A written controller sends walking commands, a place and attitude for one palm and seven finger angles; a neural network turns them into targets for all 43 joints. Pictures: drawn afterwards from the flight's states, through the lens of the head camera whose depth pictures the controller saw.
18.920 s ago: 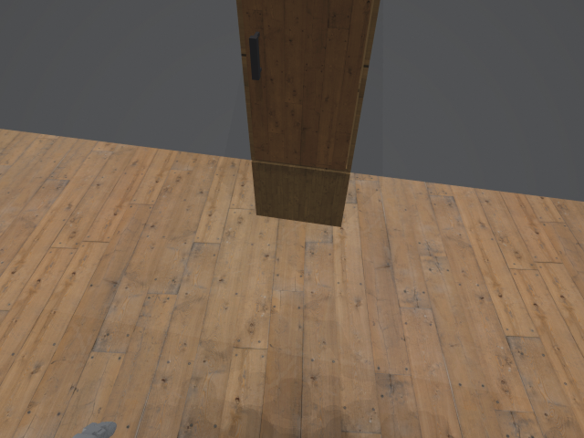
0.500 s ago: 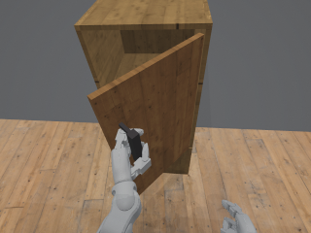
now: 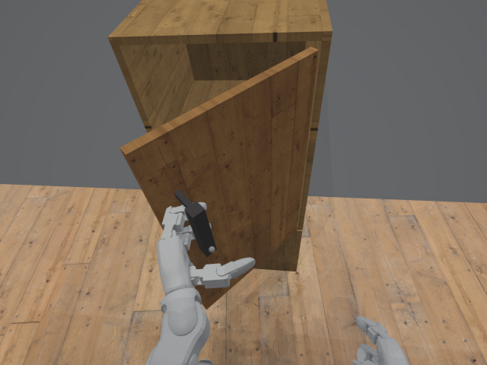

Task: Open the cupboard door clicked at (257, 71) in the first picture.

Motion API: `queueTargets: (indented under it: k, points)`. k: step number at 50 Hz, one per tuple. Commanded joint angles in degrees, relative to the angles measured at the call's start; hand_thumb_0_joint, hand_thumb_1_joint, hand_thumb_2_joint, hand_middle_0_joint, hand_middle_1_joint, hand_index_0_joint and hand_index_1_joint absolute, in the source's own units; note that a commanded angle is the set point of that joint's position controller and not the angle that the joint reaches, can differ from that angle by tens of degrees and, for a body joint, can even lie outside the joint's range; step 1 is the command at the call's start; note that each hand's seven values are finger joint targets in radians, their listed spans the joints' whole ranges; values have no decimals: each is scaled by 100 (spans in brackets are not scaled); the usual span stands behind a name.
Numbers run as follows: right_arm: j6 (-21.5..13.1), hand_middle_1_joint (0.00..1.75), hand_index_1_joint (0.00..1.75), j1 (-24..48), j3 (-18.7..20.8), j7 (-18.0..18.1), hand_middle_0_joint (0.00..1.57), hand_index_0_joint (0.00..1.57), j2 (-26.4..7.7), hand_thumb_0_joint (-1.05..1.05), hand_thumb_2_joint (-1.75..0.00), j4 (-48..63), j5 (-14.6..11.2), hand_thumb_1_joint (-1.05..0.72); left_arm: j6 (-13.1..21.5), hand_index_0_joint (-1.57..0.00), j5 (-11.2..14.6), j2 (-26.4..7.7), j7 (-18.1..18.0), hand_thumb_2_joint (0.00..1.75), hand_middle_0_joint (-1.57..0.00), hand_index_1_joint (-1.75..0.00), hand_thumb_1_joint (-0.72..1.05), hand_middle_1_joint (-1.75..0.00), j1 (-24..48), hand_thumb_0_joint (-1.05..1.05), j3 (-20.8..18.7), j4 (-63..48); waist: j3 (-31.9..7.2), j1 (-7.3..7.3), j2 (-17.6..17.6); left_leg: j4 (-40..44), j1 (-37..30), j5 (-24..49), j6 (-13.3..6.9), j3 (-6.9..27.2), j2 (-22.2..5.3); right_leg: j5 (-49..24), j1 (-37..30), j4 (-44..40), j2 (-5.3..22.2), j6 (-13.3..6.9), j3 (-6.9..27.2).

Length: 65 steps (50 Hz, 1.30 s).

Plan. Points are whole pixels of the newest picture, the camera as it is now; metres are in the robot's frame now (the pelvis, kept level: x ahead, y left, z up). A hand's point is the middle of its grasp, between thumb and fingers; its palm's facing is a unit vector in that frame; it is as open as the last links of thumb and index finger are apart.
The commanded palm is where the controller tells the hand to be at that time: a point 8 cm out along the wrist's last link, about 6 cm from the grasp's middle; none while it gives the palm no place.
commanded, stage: open thumb and fingers to let go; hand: left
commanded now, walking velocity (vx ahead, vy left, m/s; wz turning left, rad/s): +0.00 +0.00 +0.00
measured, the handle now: (194, 223) +0.34 +0.09 +0.06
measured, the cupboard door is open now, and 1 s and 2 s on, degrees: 47 50 50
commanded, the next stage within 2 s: slide the hand sideways off the handle in 0.32 s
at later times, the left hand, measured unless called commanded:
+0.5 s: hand (212, 257) +0.28 +0.06 +0.06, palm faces +0.10 -0.99 -0.04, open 15.8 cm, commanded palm +0.25 +0.10 +0.06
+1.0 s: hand (196, 284) +0.23 +0.08 +0.06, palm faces -0.16 -0.99 +0.02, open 16.3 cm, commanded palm +0.21 +0.14 +0.06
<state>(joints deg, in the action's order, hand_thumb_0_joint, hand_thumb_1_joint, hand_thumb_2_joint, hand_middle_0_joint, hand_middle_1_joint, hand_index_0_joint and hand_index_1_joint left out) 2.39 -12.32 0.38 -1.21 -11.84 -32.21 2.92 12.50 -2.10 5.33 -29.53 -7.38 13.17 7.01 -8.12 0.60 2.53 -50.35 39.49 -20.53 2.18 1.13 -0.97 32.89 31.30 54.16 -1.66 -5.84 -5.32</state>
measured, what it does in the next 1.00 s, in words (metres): shifts its weight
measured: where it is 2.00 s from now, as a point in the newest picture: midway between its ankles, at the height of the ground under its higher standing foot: outside the picture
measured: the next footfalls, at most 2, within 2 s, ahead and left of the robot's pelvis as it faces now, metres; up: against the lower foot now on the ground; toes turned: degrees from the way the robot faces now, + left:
none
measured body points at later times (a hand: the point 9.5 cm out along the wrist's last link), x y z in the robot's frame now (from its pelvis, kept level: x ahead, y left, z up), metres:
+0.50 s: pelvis -0.02 +0.03 -0.01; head +0.00 +0.01 +0.44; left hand +0.27 +0.11 +0.06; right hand +0.15 -0.18 -0.11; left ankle +0.04 +0.17 -0.69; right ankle -0.06 -0.04 -0.69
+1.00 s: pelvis -0.03 +0.06 -0.01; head +0.00 +0.05 +0.44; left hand +0.24 +0.13 +0.06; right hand +0.13 -0.17 -0.10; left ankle +0.04 +0.17 -0.69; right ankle -0.06 -0.04 -0.69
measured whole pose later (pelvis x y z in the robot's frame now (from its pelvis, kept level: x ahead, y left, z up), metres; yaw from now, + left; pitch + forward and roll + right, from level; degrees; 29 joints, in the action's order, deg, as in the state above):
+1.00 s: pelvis -0.03 +0.06 -0.01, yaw -3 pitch +8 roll -1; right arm 2.9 -14.5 -1.1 -1.7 -11.8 -26.0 0.5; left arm 15.7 -0.1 -0.8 -10.1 -10.1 17.8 2.7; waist -6.3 1.4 2.6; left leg -55.9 42.9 -21.6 -1.2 -1.8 -1.0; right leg 31.4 34.2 57.1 -1.0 -1.6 -2.3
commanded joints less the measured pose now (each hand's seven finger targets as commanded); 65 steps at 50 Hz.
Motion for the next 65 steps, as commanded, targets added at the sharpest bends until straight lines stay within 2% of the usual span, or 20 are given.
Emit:
queueTargets:
  k: [1, 3, 6, 10, 15, 21, 22, 23, 25, 27, 29, 31, 34, 36, 38, 45, 51, 59, 64, 65]
  points:
    - [-368, 30, 30, 480, 136, 18, 20, 20, -392, 0, -90, 874, -22, -90, 497, -27, -192, 636, -7, 30, -27, -100, -50, -100, 1043, 0, 235, -1348, -1103, 155, -961, -144, -837, 1008, -301, 87, 200, -4313, -209, -1069, 529, 839, 912]
    - [-404, 30, 30, 473, 134, 19, 20, 20, -400, 0, -90, 855, -26, -90, 528, -25, -230, 684, -39, 30, -25, -90, -50, -90, 1322, 0, 321, -1316, -1095, 219, -909, -189, -849, 919, -314, 93, 197, -3935, -10, -1067, 506, 817, 886]
    - [-425, 30, 30, 482, 147, 16, 20, 20, -404, 0, -90, 878, -34, -90, 504, -22, -259, 715, -106, 30, -22, -75, -50, -75, 1481, 0, 373, -1325, -1279, 186, -791, -189, -910, 943, -325, 84, 195, -3678, 39, -995, 450, 754, 804]
    - [-443, 30, 30, 504, 129, 15, 20, 20, -382, 0, -90, 920, -40, -90, 388, -19, -235, 779, -169, 30, -19, -55, -50, -55, 1450, 0, 378, -1213, -1298, 141, -902, -162, -911, 954, -330, 81, 198, -3625, 9, -1000, 418, 740, 734]
    - [-435, 30, 30, 607, 102, 10, 20, 20, -358, 0, -90, 913, -33, -90, 276, -15, -242, 876, -313, 30, -15, -30, -50, -30, 1643, 0, 387, -1074, -1239, 96, -714, -108, -999, 868, -319, 73, 171, -2989, 207, -984, 305, 636, 559]
    - [-448, 30, 30, 761, 69, -32, 20, 20, -332, 0, -90, 851, -17, -90, 197, -15, -243, 1013, -479, 30, -15, -30, -50, -30, 2087, 0, 377, -797, -1110, 78, -591, -80, -1004, 648, -305, 93, 142, -2162, 507, -1000, 207, 540, 449]
    - [-352, 30, 30, 310, 63, -131, 20, 20, -593, 0, -90, 726, -80, -90, 458, -15, -828, 356, 778, 30, -15, -30, -50, -30, 2058, 0, 1692, -828, -634, 659, -928, -27, -973, 706, -418, 96, 192, -2520, 791, -927, 185, 559, 595]
    - [-362, 30, 30, 263, 143, -113, 20, 20, -536, 0, -90, 913, -121, -90, 782, -15, -560, -19, 1443, 30, -15, -30, -50, -30, 2332, 0, 1224, -1101, -991, 475, -792, -122, -956, 781, -450, 118, 206, -2740, 613, -837, 225, 539, 635]
    - [-409, 30, 30, 217, 155, -68, 20, 20, -565, 0, -90, 1065, -174, -90, 1147, -15, -210, -297, 2358, 30, -15, -30, -50, -30, 2409, 0, 1110, -1465, -1646, 407, -351, -234, -1256, 932, -473, 86, 230, -3007, 420, -713, 264, 519, 712]
    - [-455, 30, 30, 257, 94, -7, 20, 20, -524, 0, -90, 1194, -283, -90, 1103, -15, 286, -121, 2727, 30, -15, -30, -50, -30, 2047, 0, 959, -1200, -1382, 390, -444, -142, -1287, 649, -450, 93, 191, -2426, 547, -875, 195, 515, 616]
    - [-508, 30, 30, 338, 61, 26, 20, 20, -547, 0, -90, 1216, -340, -90, 970, -15, 634, 56, 2639, 30, -15, -30, -50, -30, 2076, 0, 787, -1039, -1043, 368, -716, 13, -1224, 288, -428, 127, 164, -1605, 669, -1063, 125, 494, 528]
    - [-506, 30, 30, 384, 57, 26, 20, 20, -574, 0, -90, 1212, -340, -90, 863, -15, 707, 36, 2337, 30, -15, -30, -50, -30, 1967, 0, 537, -916, -818, 254, -772, 152, -1196, 70, -388, 142, 126, -1121, 793, -1107, 80, 475, 434]
    - [-476, 30, 30, 360, 91, -13, 20, 20, -614, 0, -90, 1277, -285, -90, 832, -15, 440, -194, 1951, 30, -15, -30, -50, -30, 1739, 0, 352, -983, -893, 120, -869, 212, -1124, 106, -391, 126, 125, -1068, 716, -1013, 69, 452, 386]
    - [-449, 30, 30, 340, 102, -60, 20, 20, -568, 0, -90, 1321, -253, -90, 868, -15, 197, -224, 1813, 30, -15, -30, -50, -30, 1526, 0, 373, -1059, -953, 72, -608, 173, -1161, 215, -386, 91, 111, -1200, 788, -898, 61, 423, 373]
    - [-394, 30, 30, 332, 100, -93, 20, 20, -567, 0, -90, 1389, -238, -90, 874, -15, 66, -200, 1758, 30, -15, -30, -50, -30, 1363, 0, 430, -1097, -922, 67, -618, 173, -1111, 190, -380, 86, 103, -1170, 809, -849, 55, 410, 353]
    - [-272, 30, 30, 413, 80, -52, 20, 20, -549, 0, -90, 1622, -269, -90, 735, -15, 122, -326, 1853, 30, -15, -30, -50, -30, 762, 0, 365, -1603, -878, -35, -441, 254, -1154, 172, -365, 46, 87, -1174, 691, -880, 21, 391, 345]
    - [-335, 30, 30, 363, 59, -12, 20, 20, -554, 0, -90, 1676, -273, -90, 798, -15, 255, -463, 2009, 30, -15, -30, -50, -30, 221, 0, 333, -2114, -776, 65, -538, 173, -1116, 230, -372, 115, 58, -1292, 786, -802, -1, 416, 307]
    - [-386, 30, 30, 255, 70, 24, 20, 20, -543, 0, -90, 1795, -281, -90, 792, -15, 314, -761, 2261, 30, -15, -30, -50, -30, -801, 0, 90, -2656, -968, -11, -422, 19, -1117, 694, -372, 92, 81, -1904, 593, -625, -12, 414, 338]
    - [-411, 30, 30, 207, 70, 50, 20, 20, -545, 0, -90, 1879, -283, -90, 809, -15, 401, -938, 2436, 30, -15, -30, -50, -30, -1239, 0, -61, -2959, -911, 15, -507, -88, -970, 767, -384, 75, 93, -2136, 564, -567, -3, 454, 371]
    - [-429, 30, 30, 219, 66, 45, 20, 20, -536, 0, -90, 1912, -285, -90, 838, -15, 420, -910, 2478, 30, -15, -30, -50, -30, -1338, 0, -8, -3078, -936, 18, -388, -129, -978, 827, -389, 53, 103, -2262, 578, -549, 13, 469, 390]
